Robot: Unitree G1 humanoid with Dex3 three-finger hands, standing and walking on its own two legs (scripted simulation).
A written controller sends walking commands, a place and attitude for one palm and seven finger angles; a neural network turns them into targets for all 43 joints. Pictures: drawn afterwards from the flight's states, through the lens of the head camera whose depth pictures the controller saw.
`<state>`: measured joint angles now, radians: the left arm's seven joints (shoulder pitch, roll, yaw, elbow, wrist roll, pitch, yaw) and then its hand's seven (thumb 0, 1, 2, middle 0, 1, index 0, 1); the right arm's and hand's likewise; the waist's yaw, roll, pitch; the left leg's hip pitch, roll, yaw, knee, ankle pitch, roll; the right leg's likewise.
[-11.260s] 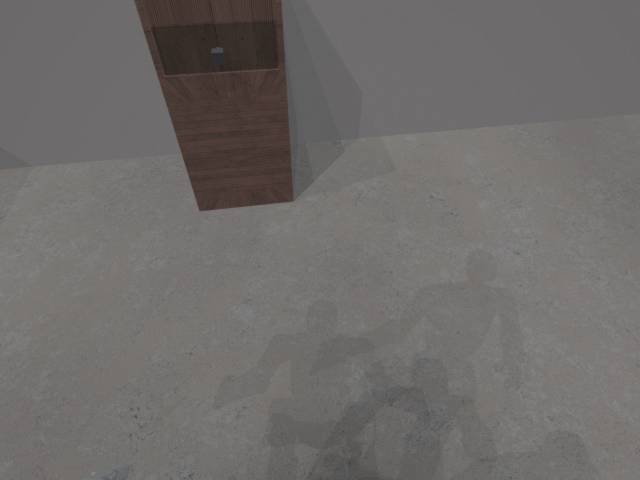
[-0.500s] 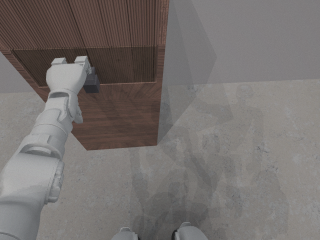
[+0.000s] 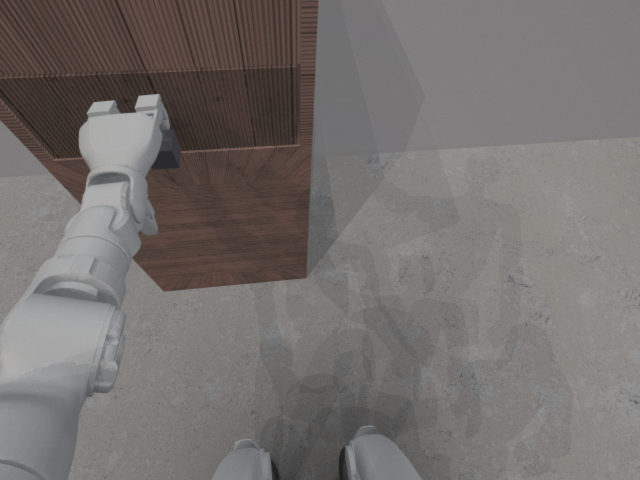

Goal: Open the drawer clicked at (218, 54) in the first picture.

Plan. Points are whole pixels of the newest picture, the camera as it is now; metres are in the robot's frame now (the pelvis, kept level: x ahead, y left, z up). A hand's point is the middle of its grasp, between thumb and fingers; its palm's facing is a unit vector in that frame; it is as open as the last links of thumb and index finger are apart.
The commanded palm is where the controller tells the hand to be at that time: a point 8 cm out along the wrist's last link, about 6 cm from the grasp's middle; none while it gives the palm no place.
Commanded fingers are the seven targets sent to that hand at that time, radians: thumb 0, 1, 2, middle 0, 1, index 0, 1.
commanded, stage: lower the fingers behind the handle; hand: left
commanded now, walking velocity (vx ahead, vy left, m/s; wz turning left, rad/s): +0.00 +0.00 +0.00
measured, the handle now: (163, 138) +0.58 +0.17 +0.01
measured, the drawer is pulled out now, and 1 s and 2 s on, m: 0.00 0.00 0.00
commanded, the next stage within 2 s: lift the fingers back up to retry in 0.48 s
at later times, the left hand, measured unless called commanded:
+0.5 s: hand (140, 165) +0.53 +0.19 +0.02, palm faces -0.03 -0.01 -1.00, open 13.8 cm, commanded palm +0.51 +0.19 +0.04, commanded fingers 0.00 -0.50 0.30 -0.30 -1.20 -0.30 -1.20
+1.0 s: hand (133, 148) +0.53 +0.19 +0.05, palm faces -0.03 -0.04 -1.00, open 13.8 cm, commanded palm +0.51 +0.19 +0.10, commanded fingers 0.00 -0.50 0.30 -0.30 -1.20 -0.30 -1.20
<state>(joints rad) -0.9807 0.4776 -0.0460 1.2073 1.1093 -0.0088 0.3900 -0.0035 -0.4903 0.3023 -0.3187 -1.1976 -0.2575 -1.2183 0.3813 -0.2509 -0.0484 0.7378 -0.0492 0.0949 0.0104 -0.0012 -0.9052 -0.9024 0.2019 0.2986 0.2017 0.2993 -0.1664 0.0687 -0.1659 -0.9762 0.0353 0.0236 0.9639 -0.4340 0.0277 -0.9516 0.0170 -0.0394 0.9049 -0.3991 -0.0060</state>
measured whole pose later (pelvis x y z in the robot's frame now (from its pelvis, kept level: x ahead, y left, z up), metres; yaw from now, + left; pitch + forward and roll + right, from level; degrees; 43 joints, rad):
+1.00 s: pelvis +0.00 +0.01 +0.01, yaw +0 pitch +24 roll -3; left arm -1.00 0.50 -0.05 1.15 1.08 -0.01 0.33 0.00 -0.49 0.30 -0.32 -1.20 -0.32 -1.21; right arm 0.41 -0.25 -0.04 0.72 -0.03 0.08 -0.01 0.00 -0.90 -0.90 0.20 0.30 0.20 0.30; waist -0.17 0.08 -0.14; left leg -0.91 0.03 0.02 0.89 -0.40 0.03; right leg -0.88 0.02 -0.04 0.82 -0.36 0.00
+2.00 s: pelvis +0.03 -0.01 +0.03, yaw +0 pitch +20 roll -1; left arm -0.89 0.47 -0.03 1.11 1.08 -0.03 0.30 0.00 -0.49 0.30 -0.32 -1.20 -0.32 -1.20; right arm 0.38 -0.26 -0.07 0.72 -0.02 0.11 -0.01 0.00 -0.91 -0.90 0.20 0.30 0.20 0.30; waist -0.13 0.07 -0.14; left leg -0.71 0.03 0.04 0.74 -0.38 0.02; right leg -0.70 0.02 -0.01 0.70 -0.35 -0.01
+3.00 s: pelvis +0.02 +0.00 +0.03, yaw +1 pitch +19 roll -1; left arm -0.88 0.44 -0.08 1.08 1.08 -0.06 0.31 0.00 -0.49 0.30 -0.32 -1.20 -0.32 -1.20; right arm 0.38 -0.26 -0.07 0.74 -0.02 0.08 -0.02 0.00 -0.91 -0.90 0.20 0.30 0.20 0.30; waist -0.11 0.06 -0.13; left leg -0.70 0.02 0.03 0.73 -0.37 0.02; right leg -0.68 0.01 -0.03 0.69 -0.34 -0.01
